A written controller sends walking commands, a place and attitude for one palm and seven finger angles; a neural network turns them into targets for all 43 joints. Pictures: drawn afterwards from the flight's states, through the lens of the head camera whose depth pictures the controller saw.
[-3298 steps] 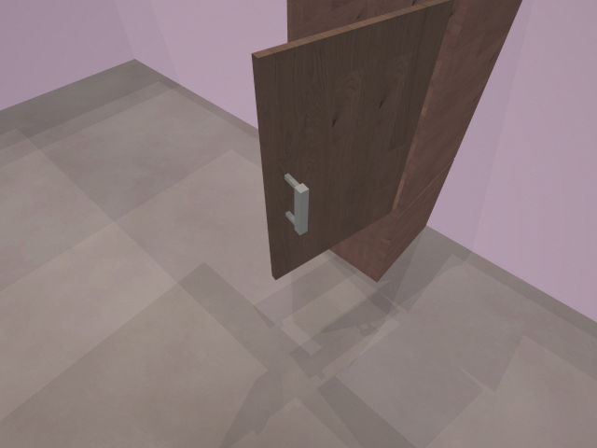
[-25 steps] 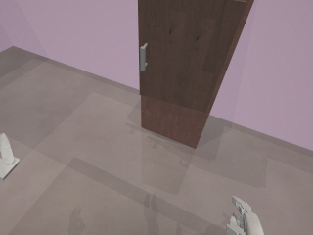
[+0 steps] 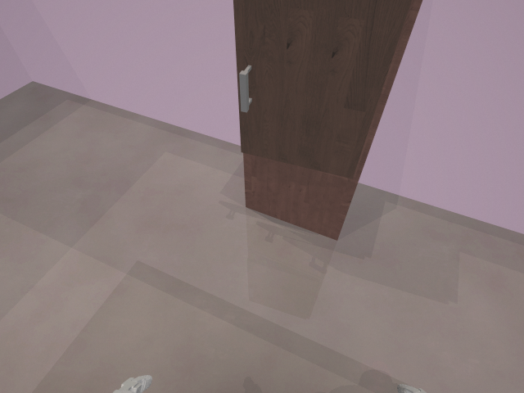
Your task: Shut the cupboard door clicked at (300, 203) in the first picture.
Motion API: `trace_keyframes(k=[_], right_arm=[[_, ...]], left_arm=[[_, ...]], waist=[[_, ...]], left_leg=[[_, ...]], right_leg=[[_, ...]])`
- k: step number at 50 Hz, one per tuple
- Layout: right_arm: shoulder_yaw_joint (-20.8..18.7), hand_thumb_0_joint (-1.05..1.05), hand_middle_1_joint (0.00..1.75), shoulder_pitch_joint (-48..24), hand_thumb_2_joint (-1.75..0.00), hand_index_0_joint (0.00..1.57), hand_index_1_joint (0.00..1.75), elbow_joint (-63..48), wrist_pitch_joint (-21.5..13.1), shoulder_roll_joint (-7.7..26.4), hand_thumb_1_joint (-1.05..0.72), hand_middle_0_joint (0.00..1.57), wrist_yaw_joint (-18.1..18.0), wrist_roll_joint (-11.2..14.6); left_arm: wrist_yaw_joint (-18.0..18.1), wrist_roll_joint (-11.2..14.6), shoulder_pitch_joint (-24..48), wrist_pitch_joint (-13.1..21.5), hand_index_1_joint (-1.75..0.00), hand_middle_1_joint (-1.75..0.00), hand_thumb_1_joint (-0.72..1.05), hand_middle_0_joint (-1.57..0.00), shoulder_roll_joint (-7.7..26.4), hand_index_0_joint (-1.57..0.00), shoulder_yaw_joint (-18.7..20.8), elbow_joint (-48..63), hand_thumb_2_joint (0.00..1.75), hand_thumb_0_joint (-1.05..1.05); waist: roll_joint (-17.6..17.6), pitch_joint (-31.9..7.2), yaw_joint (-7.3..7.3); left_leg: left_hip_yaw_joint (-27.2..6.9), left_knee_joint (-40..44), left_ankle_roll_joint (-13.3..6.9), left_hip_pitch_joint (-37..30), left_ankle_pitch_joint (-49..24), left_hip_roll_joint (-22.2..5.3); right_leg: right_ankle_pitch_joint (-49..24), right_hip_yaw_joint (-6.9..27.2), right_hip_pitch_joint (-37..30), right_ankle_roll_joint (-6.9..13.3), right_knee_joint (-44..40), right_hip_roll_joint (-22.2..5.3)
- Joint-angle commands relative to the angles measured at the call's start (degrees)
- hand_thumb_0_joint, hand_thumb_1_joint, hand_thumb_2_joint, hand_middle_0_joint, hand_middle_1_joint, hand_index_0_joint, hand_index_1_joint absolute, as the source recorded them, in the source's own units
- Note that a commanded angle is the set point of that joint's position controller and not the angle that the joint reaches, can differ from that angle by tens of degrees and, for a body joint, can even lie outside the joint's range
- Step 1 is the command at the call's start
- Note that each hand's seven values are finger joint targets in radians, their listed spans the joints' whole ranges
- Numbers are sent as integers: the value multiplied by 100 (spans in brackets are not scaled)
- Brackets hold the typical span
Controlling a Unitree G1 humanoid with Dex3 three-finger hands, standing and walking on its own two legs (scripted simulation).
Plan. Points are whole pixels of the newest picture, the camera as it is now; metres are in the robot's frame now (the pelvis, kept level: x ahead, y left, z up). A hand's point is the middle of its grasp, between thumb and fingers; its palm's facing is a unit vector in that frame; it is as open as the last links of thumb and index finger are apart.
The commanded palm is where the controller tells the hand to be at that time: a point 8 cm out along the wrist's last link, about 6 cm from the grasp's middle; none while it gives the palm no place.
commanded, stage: let the arm hang, fingers relaxed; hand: left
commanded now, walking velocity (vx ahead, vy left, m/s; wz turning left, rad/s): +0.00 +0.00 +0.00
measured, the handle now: (246, 88) +0.94 +0.07 -0.05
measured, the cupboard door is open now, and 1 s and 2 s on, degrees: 6 6 6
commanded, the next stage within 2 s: look to check the result in 0.84 s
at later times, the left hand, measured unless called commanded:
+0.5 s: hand out of the picture -0.05 +0.18 -0.16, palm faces +0.03 -0.98 -0.20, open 7.4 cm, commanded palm none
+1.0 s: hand out of the picture -0.02 +0.19 -0.16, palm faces +0.02 -0.98 -0.21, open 7.4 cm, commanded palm none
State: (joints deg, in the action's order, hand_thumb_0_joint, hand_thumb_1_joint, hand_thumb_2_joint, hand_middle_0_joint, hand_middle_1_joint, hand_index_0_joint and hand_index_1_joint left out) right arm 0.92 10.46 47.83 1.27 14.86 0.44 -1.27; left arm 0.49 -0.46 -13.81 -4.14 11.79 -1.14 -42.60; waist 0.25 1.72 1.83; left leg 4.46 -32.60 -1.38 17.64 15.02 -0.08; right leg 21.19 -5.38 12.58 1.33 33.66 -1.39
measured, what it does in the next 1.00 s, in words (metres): stands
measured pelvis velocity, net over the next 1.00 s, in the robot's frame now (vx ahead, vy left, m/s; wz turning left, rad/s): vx -0.01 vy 0.01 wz -0.02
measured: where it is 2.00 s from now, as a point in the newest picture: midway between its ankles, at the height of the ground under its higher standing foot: outside the picture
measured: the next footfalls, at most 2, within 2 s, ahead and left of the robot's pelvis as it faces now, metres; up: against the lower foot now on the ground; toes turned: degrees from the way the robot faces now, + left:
none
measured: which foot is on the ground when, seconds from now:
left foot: down 0.00-1.00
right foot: down 0.00-1.00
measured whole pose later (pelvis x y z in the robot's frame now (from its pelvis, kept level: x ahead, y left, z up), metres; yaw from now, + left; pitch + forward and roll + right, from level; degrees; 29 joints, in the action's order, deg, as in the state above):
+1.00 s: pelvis -0.01 +0.01 +0.01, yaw -1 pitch -2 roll +0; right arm -0.5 17.5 64.8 0.2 9.2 -1.6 -0.6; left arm 1.8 -0.5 -17.3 -0.1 9.3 1.4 -65.4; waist -0.1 2.1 0.4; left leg 5.7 -22.2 -2.3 11.1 9.4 0.1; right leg 14.5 -4.2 6.5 0.7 22.9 -0.9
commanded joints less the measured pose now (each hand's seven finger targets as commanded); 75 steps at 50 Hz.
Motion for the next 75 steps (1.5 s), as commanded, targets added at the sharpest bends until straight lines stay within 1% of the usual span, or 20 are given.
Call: trace_keyframes(k=[1, 2, 3, 5, 6, 7, 9, 13, 20, 21, 28, 34, 39, 41, 48, 54, 64, 67, 69, 75], right_arm=[[-93, 0, 30, 77, -90, 20, 30, 170, -86, 429, -90, 20, -110, -24], [-96, 0, 30, 126, -90, 20, 30, 304, -84, 434, -90, 20, -126, -5], [-127, 0, 30, 200, -90, 20, 30, 427, -90, 296, -90, 20, -154, -35], [-124, 0, 30, 349, -90, 20, 30, 683, -83, 202, -90, 20, -177, -10], [-132, 0, 30, 435, -90, 20, 30, 801, -86, 174, -90, 20, -190, -5], [-154, 0, 30, 509, -90, 20, 30, 871, -88, 207, -90, 20, -202, 12], [-152, 0, 30, 657, -90, 20, 30, 1075, -92, 149, -90, 20, -221, 28], [-166, 0, 30, 869, -90, 20, 30, 1322, -98, 78, -90, 20, -246, 48], [-158, 0, 30, 1045, -90, 20, 30, 1549, -94, -69, -90, 20, -264, 44], [-163, 0, 30, 1065, -90, 20, 30, 1557, -92, -72, -90, 20, -264, 43], [-170, 0, 30, 1126, -90, 20, 30, 1587, -106, -206, -90, 20, -260, 32], [-190, 0, 30, 1129, -90, 20, 30, 1568, -143, -182, -90, 20, -270, 27], [-212, 0, 30, 1096, -90, 20, 30, 1539, -162, -95, -90, 20, -277, 32], [-227, 0, 30, 1065, -90, 20, 30, 1525, -176, -38, -90, 20, -277, 31], [-249, 0, 30, 965, -90, 20, 30, 1498, -181, 125, -90, 20, -268, 43], [-251, 0, 30, 770, -90, 20, 30, 1485, -193, 301, -90, 20, -256, 47], [-249, 0, 30, 419, -90, 20, 30, 1460, -184, 550, -90, 20, -226, 45], [-255, 0, 30, 344, -90, 20, 30, 1432, -190, 629, -90, 20, -218, 55], [-242, 0, 30, 247, -90, 20, 30, 1441, -199, 640, -90, 20, -216, 46], [-244, 0, 30, 117, -90, 20, 30, 1439, -209, 736, -90, 20, -217, 40]], left_arm=[[76, -8, -194, 374, -30, -30, 90, -20, 806, -20, 289, -464, 90, 0], [77, -11, -282, 398, -30, -30, 90, -20, 805, -20, 293, -696, 90, 0], [91, -31, -376, 411, -30, -30, 90, -20, 577, -20, 374, -857, 90, 0], [83, -7, -427, 412, -30, -30, 90, -20, 567, -20, 337, -1195, 90, 0], [84, -3, -460, 426, -30, -30, 90, -20, 547, -20, 323, -1333, 90, 0], [87, -8, -491, 433, -30, -30, 90, -20, 539, -20, 320, -1458, 90, 0], [87, 1, -558, 442, -30, -30, 90, -20, 465, -20, 281, -1695, 90, 0], [104, 1, -713, 453, -30, -30, 90, -20, 395, -20, 254, -2022, 90, 0], [147, -5, -949, 453, -30, -30, 90, -20, 213, -20, 220, -2270, 90, 0], [151, -9, -955, 446, -30, -30, 90, -20, 199, -20, 221, -2276, 90, 0], [170, -32, -1034, 440, -30, -30, 90, -20, 114, -20, 237, -2281, 90, 0], [168, -34, -982, 460, -30, -30, 90, -20, 91, -20, 267, -2237, 90, 0], [161, -37, -902, 471, -30, -30, 90, -20, 152, -20, 293, -2203, 90, 0], [154, -37, -867, 476, -30, -30, 90, -20, 206, -20, 312, -2185, 90, 0], [143, -38, -706, 499, -30, -30, 90, -20, 390, -20, 333, -2161, 90, 0], [128, -31, -540, 512, -30, -30, 90, -20, 569, -20, 341, -2160, 90, 0], [98, -34, -245, 526, -30, -30, 90, -20, 824, -20, 338, -2141, 90, 0], [98, -41, -184, 545, -30, -30, 90, -20, 900, -20, 344, -2122, 90, 0], [93, -33, -128, 550, -30, -30, 90, -20, 929, -20, 339, -2123, 90, 0], [92, -31, -7, 571, -30, -30, 90, -20, 1012, -20, 351, -2096, 90, 0]], waist=[[-529, -278, -177], [-486, -247, -195], [-673, -313, -196], [-870, -183, -186], [-822, -196, -176], [-599, -159, -177], [-361, -47, -158], [-57, 98, -143], [122, 369, -128], [98, 468, -120], [-48, 589, -141], [-154, 498, -136], [-142, 529, -141], [-213, 431, -141], [-37, 382, -127], [-62, 273, -134], [-62, 238, -128], [6, 105, -128], [-96, 149, -143], [-103, 21, -138]], left_leg=[[-804, 960, -49, -401, -1071, -550], [-791, 952, -39, -463, -1076, -547], [-757, 979, -47, -507, -958, -544], [-760, 1112, -42, -470, -655, -537], [-767, 1161, -45, -478, -623, -550], [-790, 1153, -55, -570, -706, -575], [-771, 1241, -71, -622, -643, -605], [-733, 1347, -94, -682, -586, -621], [-669, 1468, -103, -698, -309, -592], [-678, 1508, -102, -669, -218, -595], [-699, 1627, -103, -496, -22, -571], [-739, 1660, -102, -531, -64, -578], [-759, 1683, -109, -527, -111, -592], [-757, 1678, -112, -583, -180, -599], [-743, 1602, -124, -713, -434, -625], [-736, 1556, -119, -874, -747, -646], [-737, 1600, -80, -984, -786, -673], [-732, 1561, -82, -1068, -1003, -691], [-729, 1559, -71, -1081, -1100, -690], [-713, 1541, -45, -1169, -1334, -716]], right_leg=[[-919, 756, -319, 142, -1133, -510], [-976, 771, -366, 154, -1267, -513], [-1022, 753, -426, 188, -1351, -538], [-921, 741, -441, 217, -1482, -535], [-928, 749, -485, 227, -1529, -522], [-964, 694, -458, 222, -1563, -505], [-921, 683, -390, 211, -1640, -505], [-826, 649, -297, 196, -1699, -496], [-601, 682, -53, 170, -1736, -475], [-547, 667, 20, 155, -1715, -458], [-551, 638, 59, 126, -1634, -435], [-686, 643, 7, 125, -1580, -418], [-729, 652, -23, 136, -1591, -422], [-800, 655, -77, 139, -1573, -426], [-843, 684, -117, 163, -1644, -461], [-984, 692, -208, 162, -1674, -491], [-1012, 749, -265, 160, -1815, -534], [-1188, 741, -361, 158, -1844, -551], [-1297, 747, -372, 152, -1860, -575], [-1607, 756, -518, 157, -1883, -598]])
